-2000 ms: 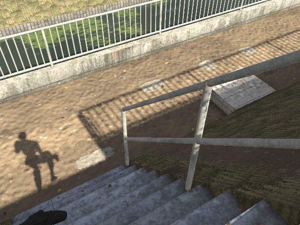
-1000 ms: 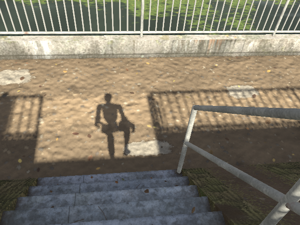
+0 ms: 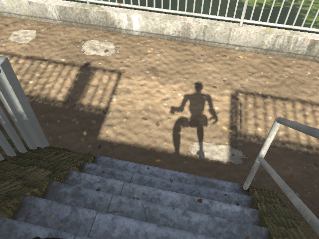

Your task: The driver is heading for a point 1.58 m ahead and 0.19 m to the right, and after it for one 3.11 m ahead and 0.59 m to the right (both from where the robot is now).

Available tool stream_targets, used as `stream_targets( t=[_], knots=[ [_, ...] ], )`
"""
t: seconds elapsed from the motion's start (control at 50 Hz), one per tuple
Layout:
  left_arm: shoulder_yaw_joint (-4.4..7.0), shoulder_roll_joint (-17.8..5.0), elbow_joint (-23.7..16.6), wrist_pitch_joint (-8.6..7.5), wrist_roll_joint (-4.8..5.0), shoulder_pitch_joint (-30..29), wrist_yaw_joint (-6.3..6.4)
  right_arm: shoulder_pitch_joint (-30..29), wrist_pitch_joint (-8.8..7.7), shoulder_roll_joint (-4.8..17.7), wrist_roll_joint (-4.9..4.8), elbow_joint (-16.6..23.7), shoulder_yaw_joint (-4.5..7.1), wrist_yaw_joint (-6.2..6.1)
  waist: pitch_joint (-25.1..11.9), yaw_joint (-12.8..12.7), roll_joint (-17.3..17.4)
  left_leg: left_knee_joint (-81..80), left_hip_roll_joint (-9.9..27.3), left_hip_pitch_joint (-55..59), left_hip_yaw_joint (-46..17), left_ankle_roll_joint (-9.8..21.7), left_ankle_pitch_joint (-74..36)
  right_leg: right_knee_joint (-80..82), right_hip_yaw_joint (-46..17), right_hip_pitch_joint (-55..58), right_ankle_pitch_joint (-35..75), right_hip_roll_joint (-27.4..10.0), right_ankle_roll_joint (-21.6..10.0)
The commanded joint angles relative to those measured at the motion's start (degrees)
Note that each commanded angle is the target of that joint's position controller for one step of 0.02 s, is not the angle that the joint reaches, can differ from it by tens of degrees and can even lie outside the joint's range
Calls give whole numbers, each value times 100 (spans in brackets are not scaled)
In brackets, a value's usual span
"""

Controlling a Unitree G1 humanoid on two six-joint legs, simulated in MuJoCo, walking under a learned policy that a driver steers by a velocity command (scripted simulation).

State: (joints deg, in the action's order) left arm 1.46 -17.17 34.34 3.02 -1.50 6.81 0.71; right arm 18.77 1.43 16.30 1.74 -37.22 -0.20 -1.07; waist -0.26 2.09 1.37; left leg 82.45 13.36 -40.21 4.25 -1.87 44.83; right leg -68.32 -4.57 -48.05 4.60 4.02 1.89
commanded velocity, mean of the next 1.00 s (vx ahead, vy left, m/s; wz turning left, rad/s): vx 0.03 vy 0.00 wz -0.07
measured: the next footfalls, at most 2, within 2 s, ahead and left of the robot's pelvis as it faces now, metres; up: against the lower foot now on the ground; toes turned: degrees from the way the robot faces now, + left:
right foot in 0.16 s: +0.11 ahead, -0.16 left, -0.22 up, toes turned -7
left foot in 0.68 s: -0.04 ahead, +0.06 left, +0.00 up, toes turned -22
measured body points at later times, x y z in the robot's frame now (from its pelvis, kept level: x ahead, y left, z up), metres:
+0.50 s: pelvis -0.05 -0.04 -0.11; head -0.06 -0.09 +0.34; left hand +0.10 +0.17 -0.21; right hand +0.13 -0.28 -0.20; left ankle +0.02 +0.06 -0.41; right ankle +0.07 -0.16 -0.82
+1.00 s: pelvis -0.09 -0.04 +0.10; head -0.11 +0.00 +0.55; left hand +0.17 +0.15 +0.03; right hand -0.17 -0.28 -0.02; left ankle -0.09 +0.07 -0.60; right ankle +0.01 -0.30 -0.39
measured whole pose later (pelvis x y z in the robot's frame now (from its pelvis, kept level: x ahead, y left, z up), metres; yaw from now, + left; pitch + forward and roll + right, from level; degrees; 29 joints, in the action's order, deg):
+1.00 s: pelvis -0.09 -0.04 +0.10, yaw -7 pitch -1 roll -6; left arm 0.8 -13.8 37.6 4.6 -1.6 2.9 -0.7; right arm 29.6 0.5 13.4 -1.0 -48.5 -0.8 0.0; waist -2.5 5.3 1.9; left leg 53.3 -4.9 -20.4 -17.2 6.3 33.9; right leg -95.0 -10.2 -61.9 1.3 -1.6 8.5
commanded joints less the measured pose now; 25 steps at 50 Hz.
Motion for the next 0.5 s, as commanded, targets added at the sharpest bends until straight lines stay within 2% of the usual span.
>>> stream_targets(
  t=[0.02,0.04,0.06,0.08,0.1,0.12,0.14,0.16,0.18,0.2,0.22,0.24,0.26,0.28,0.3,0.32,0.34,0.38,0.4,0.44,0.48,0.5],
  knots=[
    [153,-165,0,208,497,629,-36,-1042,66,323,-166,370,263,-227,98,-853,471,-1660,314,46,102,143,-959,2190,466,1890,1024,-402,24],
    [147,-149,74,144,455,492,-100,-749,60,484,-157,152,388,-244,124,-668,646,-1571,330,436,224,164,-726,2930,522,2030,1331,-507,-59],
    [198,-195,66,120,332,436,-107,-818,20,650,-182,32,457,-255,8,-728,735,-1396,492,157,302,218,-1158,2615,1009,2651,1517,-339,-75],
    [211,-208,182,105,296,725,-85,-1051,24,756,-172,54,497,-211,-56,-986,1029,-1241,545,343,545,225,-1958,3013,1148,2923,1339,-398,-176],
    [263,-295,388,54,289,1347,-87,-1205,81,728,-163,53,522,-190,-290,-1272,873,-482,492,471,779,241,-2559,3450,1257,3506,1555,-452,-329],
    [325,-365,655,-3,264,2169,-96,-1412,192,667,-117,47,520,-220,-552,-1666,473,583,301,421,980,260,-2788,3929,1340,4336,1668,-446,-470],
    [367,-423,987,-70,326,2801,-148,-1411,325,409,-63,-26,494,-324,-307,-1884,-469,2194,-61,-213,686,347,-1498,4967,135,4955,974,-954,-696],
    [328,-691,1233,-188,300,3110,-213,-1583,439,-102,-3,70,332,-347,430,-1597,-1897,4170,-1011,-1899,607,459,1102,3816,-374,5197,4189,-1212,-581],
    [229,-1027,1114,-326,360,2785,-286,-1606,488,-336,-47,727,216,-346,419,-742,-2447,4698,-1326,-3007,150,479,1573,2735,-908,5205,8363,-1194,-233],
    [504,-1594,833,-321,354,2229,-167,-1587,404,-386,-12,1168,143,-372,-655,-675,-2490,4845,-1450,-3518,-313,299,1181,3409,-2897,5295,5192,-1907,-939],
    [508,-1512,608,-242,153,1490,-89,-1809,312,-278,5,1015,130,-488,-862,-581,-2032,4984,-1424,-3728,-616,273,-195,3982,-3441,4783,2066,-2130,-1137],
    [388,-1181,488,-137,38,1071,-20,-2095,314,-134,112,830,158,-517,-686,-602,-1710,5016,-1608,-3718,-698,202,-912,4184,-3209,4485,756,-1867,-1050],
    [198,-583,664,-79,-8,1311,-30,-2184,386,58,149,565,227,-483,-379,-638,-1057,5298,-1704,-3481,-692,190,-1188,4138,-2815,4008,357,-1478,-751],
    [127,-568,534,-64,23,1287,108,-2452,449,-206,197,777,163,-414,-407,-493,-699,5337,-1772,-3614,-1022,-3,-1720,3847,-3017,3651,-44,-1524,-978],
    [9,-345,386,54,104,1024,229,-2592,501,-198,281,960,94,-375,-438,-386,-487,5010,-1725,-3728,-1084,-281,-2499,3672,-2764,3353,-198,-1312,-805],
    [33,-561,246,116,0,850,369,-2724,532,-438,262,1069,48,-368,-863,-489,-871,5479,-2027,-3855,-1036,-530,-2539,4074,-3308,3317,-1403,-1404,-919],
    [7,-518,230,148,-11,859,378,-2810,545,-396,227,1033,76,-368,-768,-579,-861,5742,-2055,-3903,-982,-707,-2495,4342,-3461,3223,-2268,-1218,-730],
    [-76,-435,245,172,103,902,382,-2481,600,-345,151,872,115,-309,-611,-547,-898,6109,-2186,-3693,-738,-838,-2447,4672,-3183,3112,-3367,-1063,-568],
    [-72,-466,241,126,171,1133,324,-2457,602,-288,123,833,126,-287,-450,-658,-754,6183,-2184,-3625,-576,-830,-2353,4803,-3031,3202,-3615,-1058,-607],
    [-96,-426,396,98,224,1496,335,-2372,612,-246,42,749,117,-216,-399,-856,-771,6464,-2247,-3435,-455,-792,-1977,5001,-2888,3637,-3689,-1104,-821],
    [-116,-380,427,130,232,1784,359,-2284,618,-211,-58,671,107,-118,-319,-1040,-750,6395,-2378,-3287,-332,-616,-1523,5359,-2718,4078,-3694,-1220,-989],
    [-93,-479,586,150,223,1981,368,-2034,607,-321,-76,539,93,-43,-366,-1038,-913,6706,-2384,-2884,-265,-434,-938,5757,-2691,4228,-3637,-1440,-1185]
  ],
)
